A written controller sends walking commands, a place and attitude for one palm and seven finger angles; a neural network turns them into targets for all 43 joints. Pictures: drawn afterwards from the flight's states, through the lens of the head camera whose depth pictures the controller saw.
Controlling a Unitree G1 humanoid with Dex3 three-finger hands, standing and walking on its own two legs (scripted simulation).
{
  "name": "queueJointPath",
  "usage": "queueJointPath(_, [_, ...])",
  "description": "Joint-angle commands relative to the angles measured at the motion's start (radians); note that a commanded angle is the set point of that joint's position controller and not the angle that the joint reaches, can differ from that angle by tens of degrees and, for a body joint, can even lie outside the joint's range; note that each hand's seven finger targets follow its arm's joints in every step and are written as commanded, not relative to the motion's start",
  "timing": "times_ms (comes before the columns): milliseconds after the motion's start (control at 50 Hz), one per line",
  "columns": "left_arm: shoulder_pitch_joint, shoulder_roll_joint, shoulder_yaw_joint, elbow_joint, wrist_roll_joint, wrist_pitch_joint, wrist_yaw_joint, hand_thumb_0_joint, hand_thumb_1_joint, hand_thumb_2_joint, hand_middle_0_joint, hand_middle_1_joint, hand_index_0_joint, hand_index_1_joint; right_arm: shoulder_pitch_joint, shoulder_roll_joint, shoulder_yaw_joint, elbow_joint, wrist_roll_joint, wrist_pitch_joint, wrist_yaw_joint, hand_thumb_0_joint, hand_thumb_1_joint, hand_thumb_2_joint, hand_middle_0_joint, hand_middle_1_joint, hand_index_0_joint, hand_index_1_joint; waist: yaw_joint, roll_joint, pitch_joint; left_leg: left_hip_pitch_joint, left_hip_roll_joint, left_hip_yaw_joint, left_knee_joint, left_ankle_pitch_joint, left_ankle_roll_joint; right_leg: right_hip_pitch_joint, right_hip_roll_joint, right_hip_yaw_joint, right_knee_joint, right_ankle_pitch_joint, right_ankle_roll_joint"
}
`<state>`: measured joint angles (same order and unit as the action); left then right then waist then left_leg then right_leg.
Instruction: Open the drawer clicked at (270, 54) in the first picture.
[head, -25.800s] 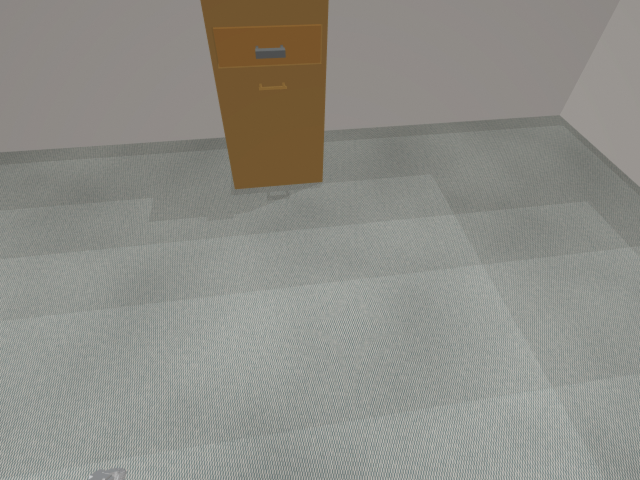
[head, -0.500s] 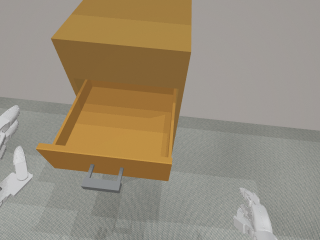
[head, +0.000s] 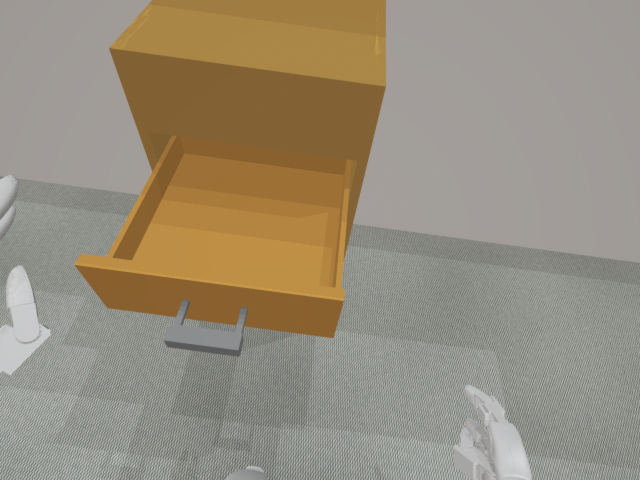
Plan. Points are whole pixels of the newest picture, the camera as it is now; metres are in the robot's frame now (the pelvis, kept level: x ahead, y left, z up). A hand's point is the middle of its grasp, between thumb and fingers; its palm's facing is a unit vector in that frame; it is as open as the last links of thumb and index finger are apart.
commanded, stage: step back with the hand held close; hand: left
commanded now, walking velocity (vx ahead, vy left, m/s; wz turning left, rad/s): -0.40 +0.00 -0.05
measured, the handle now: (209, 325) +0.33 +0.18 -0.09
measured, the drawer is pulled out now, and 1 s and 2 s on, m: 0.30 0.30 0.30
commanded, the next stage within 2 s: stop stepping back and stand still in 0.44 s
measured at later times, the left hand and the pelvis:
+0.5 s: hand out of the picture +0.10 +0.20 +0.18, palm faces +0.29 -0.84 -0.45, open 7.4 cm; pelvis -0.11 -0.03 +0.01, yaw -1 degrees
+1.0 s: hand out of the picture -0.02 +0.17 +0.18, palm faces +0.34 -0.79 -0.51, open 7.4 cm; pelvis -0.20 -0.07 +0.01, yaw +1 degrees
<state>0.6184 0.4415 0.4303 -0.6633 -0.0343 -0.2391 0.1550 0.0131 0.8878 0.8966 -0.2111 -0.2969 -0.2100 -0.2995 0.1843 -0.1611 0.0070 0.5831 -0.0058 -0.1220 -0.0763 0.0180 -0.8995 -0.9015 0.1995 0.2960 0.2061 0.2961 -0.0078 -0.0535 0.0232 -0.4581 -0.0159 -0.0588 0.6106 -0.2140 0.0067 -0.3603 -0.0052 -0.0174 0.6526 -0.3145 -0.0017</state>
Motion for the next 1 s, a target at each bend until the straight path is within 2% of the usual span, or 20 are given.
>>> queueJointPath(0, [0.021,0.099,0.069,-0.232,-0.006,-0.084,-0.003,0.0,0.9,0.9,-0.2,-0.3,-0.2,-0.3,-0.102,-0.166,-0.054,-0.128,-0.008,-0.073,0.005,0.0,-0.9,-0.9,0.2,0.3,0.2,0.3,0.023,0.221,-0.199,0.177,0.245,-0.165,-0.121,0.551,0.095,0.122,-0.023,0.031,-0.114,0.13,-0.013])
queueJointPath(60, [0.027,0.095,0.065,-0.221,-0.021,-0.069,-0.021,0.0,0.9,0.9,-0.2,-0.3,-0.2,-0.3,-0.113,-0.169,-0.07,-0.14,0.018,-0.068,0.012,0.0,-0.9,-0.9,0.2,0.3,0.2,0.3,0.024,0.101,-0.3,0.245,0.164,-0.062,0.0,0.479,0.036,0.153,-0.088,0.072,-0.173,0.374,-0.047])
queueJointPath(100, [0.044,0.12,0.086,-0.19,-0.029,-0.058,-0.016,0.0,0.9,0.9,-0.2,-0.3,-0.2,-0.3,-0.122,-0.147,-0.074,-0.14,0.036,-0.044,0.006,0.0,-0.9,-0.9,0.2,0.3,0.2,0.3,0.007,-0.075,-0.281,0.198,0.028,0.039,0.197,0.094,-0.017,0.089,-0.278,0.227,-0.282,0.581,-0.126])
queueJointPath(140, [0.033,0.126,0.101,-0.164,-0.031,-0.042,-0.008,0.0,0.9,0.9,-0.2,-0.3,-0.2,-0.3,-0.165,-0.119,-0.07,-0.14,0.03,-0.013,-0.003,0.0,-0.9,-0.9,0.2,0.3,0.2,0.3,0.019,-0.134,-0.175,0.055,-0.016,0.001,0.447,-0.274,-0.024,0.023,-0.378,0.254,-0.342,0.576,-0.203])
queueJointPath(220, [0.074,0.102,0.096,-0.159,-0.005,-0.018,-0.002,0.0,0.9,0.9,-0.2,-0.3,-0.2,-0.3,-0.17,-0.103,-0.027,-0.138,0.008,0.027,-0.027,0.0,-0.9,-0.9,0.2,0.3,0.2,0.3,-0.016,-0.024,-0.145,0.088,0.016,0.049,-0.166,-0.067,-0.019,0.166,-0.197,0.06,-0.155,0.712,-0.076])
queueJointPath(240, [0.062,0.098,0.074,-0.2,-0.008,-0.026,-0.002,0.0,0.9,0.9,-0.2,-0.3,-0.2,-0.3,-0.161,-0.123,-0.042,-0.136,0.01,0.025,-0.03,0.0,-0.9,-0.9,0.2,0.3,0.2,0.3,-0.017,0.082,-0.165,0.157,0.084,0.019,-0.317,0.252,-0.005,0.177,-0.13,0.023,-0.068,0.59,-0.02])
queueJointPath(260, [0.023,0.128,0.077,-0.262,0.001,-0.043,-0.003,0.0,0.9,0.9,-0.2,-0.3,-0.2,-0.3,-0.158,-0.153,-0.068,-0.154,0.01,0.013,-0.023,0.0,-0.9,-0.9,0.2,0.3,0.2,0.3,0.006,0.251,-0.202,0.227,0.263,-0.136,-0.28,0.577,0.052,0.085,-0.059,-0.007,0.05,0.25,0.016])
queueJointPath(280, [0.057,0.119,0.059,-0.256,-0.001,-0.049,-0.009,0.0,0.9,0.9,-0.2,-0.3,-0.2,-0.3,-0.134,-0.151,-0.081,-0.164,0.019,-0.002,-0.011,0.0,-0.9,-0.9,0.2,0.3,0.2,0.3,0.003,0.289,-0.224,0.312,0.363,-0.166,-0.263,0.701,0.105,-0.012,-0.036,0.018,0.188,-0.107,0.006])
queueJointPath(340, [0.055,0.112,0.076,-0.309,-0.015,-0.043,0.004,0.0,0.9,0.9,-0.2,-0.3,-0.2,-0.3,-0.095,-0.139,-0.073,-0.127,-0.014,-0.047,0.002,0.0,-0.9,-0.9,0.2,0.3,0.2,0.3,0.001,0.29,-0.243,0.321,0.365,-0.15,-0.204,0.82,0.164,-0.103,-0.003,0.062,0.371,-0.206,0.017])
queueJointPath(420, [0.024,0.078,0.038,-0.28,-0.014,-0.016,0.005,0.0,0.9,0.9,-0.2,-0.3,-0.2,-0.3,-0.109,-0.158,-0.071,-0.117,0.004,-0.066,0.022,0.0,-0.9,-0.9,0.2,0.3,0.2,0.3,0.01,0.273,-0.182,0.291,0.321,-0.084,-0.216,0.633,0.13,-0.035,-0.008,0.007,0.213,-0.134,0.015])
queueJointPath(500, [-0.004,0.089,0.049,-0.218,-0.031,-0.014,-0.006,0.0,0.9,0.9,-0.2,-0.3,-0.2,-0.3,-0.128,-0.171,-0.056,-0.127,0.011,-0.071,0.024,0.0,-0.9,-0.9,0.2,0.3,0.2,0.3,0.016,0.259,-0.131,0.131,0.305,-0.091,-0.228,0.231,0.111,0.111,-0.014,-0.005,-0.026,-0.066,0.016])
queueJointPath(540, [0.015,0.107,0.073,-0.186,-0.031,-0.024,-0.017,0.0,0.9,0.9,-0.2,-0.3,-0.2,-0.3,-0.121,-0.172,-0.056,-0.141,0.023,-0.065,0.028,0.0,-0.9,-0.9,0.2,0.3,0.2,0.3,0.021,0.179,-0.123,0.074,0.213,-0.019,-0.153,-0.074,0.055,0.195,-0.032,-0.034,-0.247,0.074,0.014])
queueJointPath(560, [0.024,0.135,0.087,-0.188,-0.027,-0.032,-0.018,0.0,0.9,0.9,-0.2,-0.3,-0.2,-0.3,-0.107,-0.158,-0.058,-0.148,0.03,-0.053,0.029,0.0,-0.9,-0.9,0.2,0.3,0.2,0.3,0.009,0.048,-0.106,0.075,0.107,0.084,-0.003,-0.227,-0.004,0.137,-0.119,0.029,-0.363,0.072,-0.026])
queueJointPath(580, [0.039,0.184,0.123,-0.194,-0.022,-0.033,-0.008,0.0,0.9,0.9,-0.2,-0.3,-0.2,-0.3,-0.091,-0.147,-0.058,-0.152,0.025,-0.037,0.027,0.0,-0.9,-0.9,0.2,0.3,0.2,0.3,-0.001,-0.107,-0.116,0.079,0.012,0.131,0.274,-0.251,-0.04,-0.002,-0.307,0.263,-0.458,-0.01,-0.121])
queueJointPath(600, [0.021,0.126,0.068,-0.175,-0.029,-0.013,-0.005,0.0,0.9,0.9,-0.2,-0.3,-0.2,-0.3,-0.077,-0.15,-0.066,-0.142,0.044,-0.03,0.021,0.0,-0.9,-0.9,0.2,0.3,0.2,0.3,0.004,-0.194,-0.13,0.032,-0.018,0.043,0.506,-0.234,-0.023,-0.013,-0.384,0.36,-0.453,0.106,-0.179])
queueJointPath(660, [0.076,0.094,0.083,-0.127,-0.018,-0.004,0.012,0.0,0.9,0.9,-0.2,-0.3,-0.2,-0.3,-0.114,-0.111,-0.04,-0.149,0.026,-0.006,0.001,0.0,-0.9,-0.9,0.2,0.3,0.2,0.3,-0.033,-0.105,-0.121,0.03,0.035,0.017,0.435,-0.194,-0.023,0.049,-0.307,0.139,-0.343,0.255,-0.147])
queueJointPath(740, [0.087,0.091,0.066,-0.117,0.014,-0.016,0.031,0.0,0.9,0.9,-0.2,-0.3,-0.2,-0.3,-0.098,-0.14,-0.037,-0.125,0.012,-0.03,-0.007,0.0,-0.9,-0.9,0.2,0.3,0.2,0.3,-0.017,-0.068,-0.082,0.173,0.027,0.097,-0.095,-0.17,0.022,0.099,-0.27,0.143,-0.374,0.046,-0.087])
queueJointPath(820, [0.05,0.127,0.053,-0.238,0.011,-0.044,0.015,0.0,0.9,0.9,-0.2,-0.3,-0.2,-0.3,-0.066,-0.211,-0.072,-0.156,0.013,-0.076,0.004,0.0,-0.9,-0.9,0.2,0.3,0.2,0.3,0.011,0.222,-0.088,0.226,0.185,-0.044,-0.313,0.1,0.08,0.192,-0.099,0.015,-0.138,0.128,0.002])
queueJointPath(900, [0.052,0.125,0.072,-0.188,0.009,-0.049,0.022,0.0,0.9,0.9,-0.2,-0.3,-0.2,-0.3,-0.058,-0.176,-0.06,-0.133,0.025,-0.07,0.003,0.0,-0.9,-0.9,0.2,0.3,0.2,0.3,-0.007,0.175,-0.057,0.089,0.152,-0.033,-0.29,-0.134,0.073,0.21,-0.072,-0.015,-0.164,-0.001,0.0])
queueJointPath(980, [0.007,0.094,0.051,-0.106,0.004,-0.048,0.023,0.0,0.9,0.9,-0.2,-0.3,-0.2,-0.3,-0.03,-0.184,-0.072,-0.112,0.022,-0.071,-0.001,0.0,-0.9,-0.9,0.2,0.3,0.2,0.3,-0.023,-0.014,-0.004,0.118,0.06,0.057,-0.152,-0.243,0.05,0.089,-0.155,0.157,-0.351,-0.197,-0.052])
